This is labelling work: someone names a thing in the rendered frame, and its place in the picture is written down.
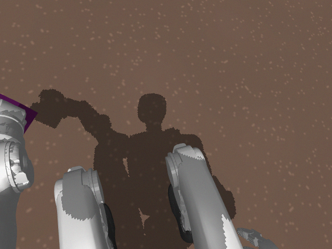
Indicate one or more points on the cube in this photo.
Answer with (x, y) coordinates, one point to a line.
(30, 114)

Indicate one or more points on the right robot hand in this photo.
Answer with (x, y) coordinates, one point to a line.
(255, 239)

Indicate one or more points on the left robot foot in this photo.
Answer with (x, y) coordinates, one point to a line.
(111, 226)

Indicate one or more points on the right robot foot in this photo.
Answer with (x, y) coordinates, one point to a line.
(185, 235)

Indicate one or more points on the left robot arm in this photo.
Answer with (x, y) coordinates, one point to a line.
(16, 170)

